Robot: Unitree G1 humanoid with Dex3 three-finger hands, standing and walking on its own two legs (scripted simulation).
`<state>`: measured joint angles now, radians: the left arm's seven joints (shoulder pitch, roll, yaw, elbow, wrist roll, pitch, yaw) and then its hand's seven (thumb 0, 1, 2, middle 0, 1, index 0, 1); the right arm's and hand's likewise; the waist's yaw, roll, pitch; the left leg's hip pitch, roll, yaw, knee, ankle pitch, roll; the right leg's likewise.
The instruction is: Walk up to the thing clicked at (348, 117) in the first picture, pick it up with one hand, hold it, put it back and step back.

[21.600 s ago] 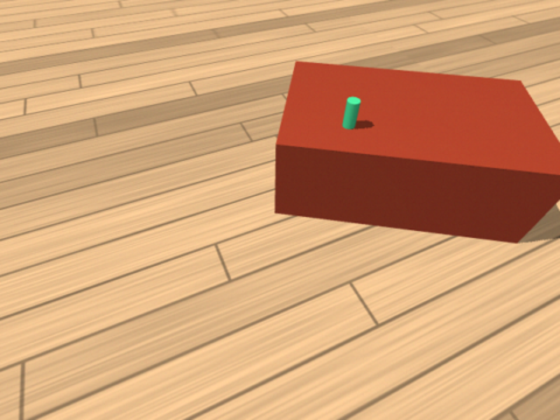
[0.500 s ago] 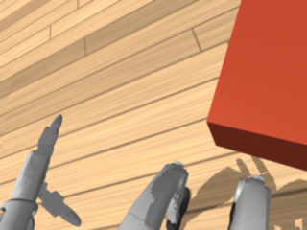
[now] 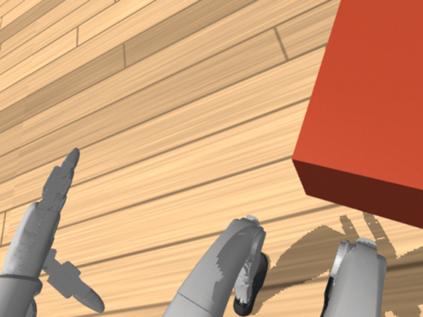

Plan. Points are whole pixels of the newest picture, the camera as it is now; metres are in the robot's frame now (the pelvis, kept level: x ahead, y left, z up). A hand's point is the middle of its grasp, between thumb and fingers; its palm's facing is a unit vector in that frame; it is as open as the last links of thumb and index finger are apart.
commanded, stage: lower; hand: right
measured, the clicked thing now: out of the picture +0.53 -0.32 -0.06
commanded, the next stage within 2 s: loosen in 0.08 s
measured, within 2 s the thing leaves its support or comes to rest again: neither
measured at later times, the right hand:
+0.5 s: hand out of the picture +0.54 -0.31 -0.07, palm faces +0.40 +0.92 +0.00, open 8.7 cm
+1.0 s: hand out of the picture +0.53 -0.32 -0.05, palm faces +0.41 +0.91 +0.00, open 16.8 cm
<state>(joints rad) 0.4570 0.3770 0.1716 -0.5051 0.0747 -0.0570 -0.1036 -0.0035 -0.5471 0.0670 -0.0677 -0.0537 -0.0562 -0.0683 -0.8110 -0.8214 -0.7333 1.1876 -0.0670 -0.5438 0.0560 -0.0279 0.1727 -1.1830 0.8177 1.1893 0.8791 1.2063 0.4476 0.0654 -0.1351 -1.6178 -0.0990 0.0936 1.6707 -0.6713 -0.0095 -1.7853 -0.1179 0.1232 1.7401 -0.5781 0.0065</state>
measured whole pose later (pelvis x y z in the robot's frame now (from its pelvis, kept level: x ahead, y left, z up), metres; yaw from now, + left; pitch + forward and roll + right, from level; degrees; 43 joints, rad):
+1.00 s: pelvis +0.00 +0.00 -0.01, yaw +0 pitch +34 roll +9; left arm 0.49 0.38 0.18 -0.55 0.04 -0.05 -0.11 0.00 -0.54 0.07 -0.07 -0.06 -0.06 -0.08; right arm -0.80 -0.86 -0.77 1.05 -0.06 -0.43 0.10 -0.01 0.47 -0.06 0.16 0.10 0.16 0.10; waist 0.44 0.07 -0.13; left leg -1.65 -0.11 0.10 1.71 -0.68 0.00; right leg -1.81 -0.12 0.13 1.78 -0.58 0.02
